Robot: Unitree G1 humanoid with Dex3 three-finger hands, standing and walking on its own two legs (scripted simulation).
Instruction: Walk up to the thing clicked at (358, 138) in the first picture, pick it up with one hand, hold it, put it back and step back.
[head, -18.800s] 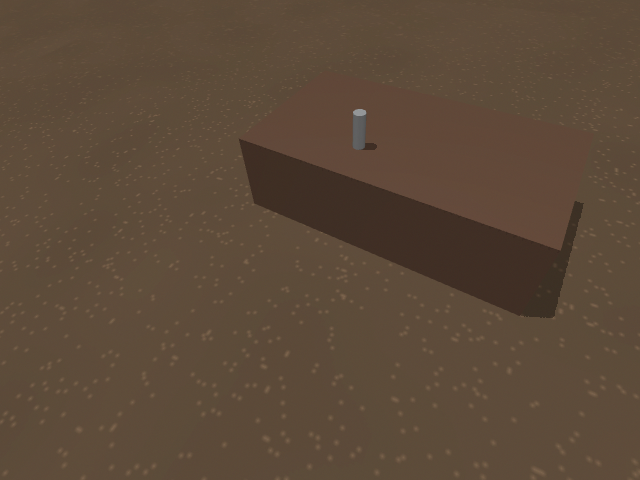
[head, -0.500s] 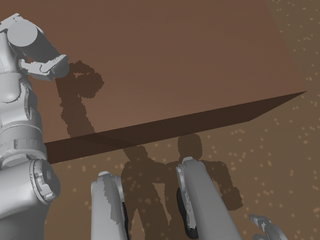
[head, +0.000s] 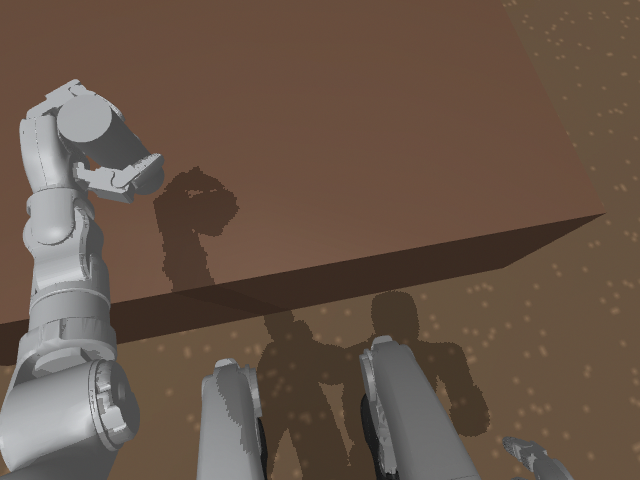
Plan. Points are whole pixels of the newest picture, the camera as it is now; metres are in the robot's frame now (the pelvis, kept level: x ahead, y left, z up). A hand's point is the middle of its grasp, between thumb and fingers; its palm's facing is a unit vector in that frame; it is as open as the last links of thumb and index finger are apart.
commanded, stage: lift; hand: left
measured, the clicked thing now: (119, 152) +0.50 +0.20 +0.03
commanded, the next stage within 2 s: hold in 1.38 s
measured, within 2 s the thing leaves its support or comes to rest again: neither
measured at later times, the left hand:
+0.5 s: hand (53, 159) +0.43 +0.20 +0.14, palm faces +0.15 -0.99 -0.04, open 8.3 cm
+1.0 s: hand (23, 154) +0.40 +0.19 +0.19, palm faces +0.13 -0.99 -0.04, open 8.3 cm
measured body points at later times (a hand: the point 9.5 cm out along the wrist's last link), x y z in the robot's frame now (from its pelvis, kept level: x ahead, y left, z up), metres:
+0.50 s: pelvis +0.02 +0.00 +0.10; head +0.13 +0.03 +0.54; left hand +0.41 +0.25 +0.14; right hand +0.14 -0.25 -0.01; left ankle +0.06 +0.14 -0.52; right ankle +0.06 -0.15 -0.52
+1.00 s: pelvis +0.04 +0.00 +0.15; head +0.11 +0.02 +0.59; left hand +0.38 +0.24 +0.19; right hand +0.17 -0.24 +0.03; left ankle +0.06 +0.14 -0.52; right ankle +0.06 -0.15 -0.52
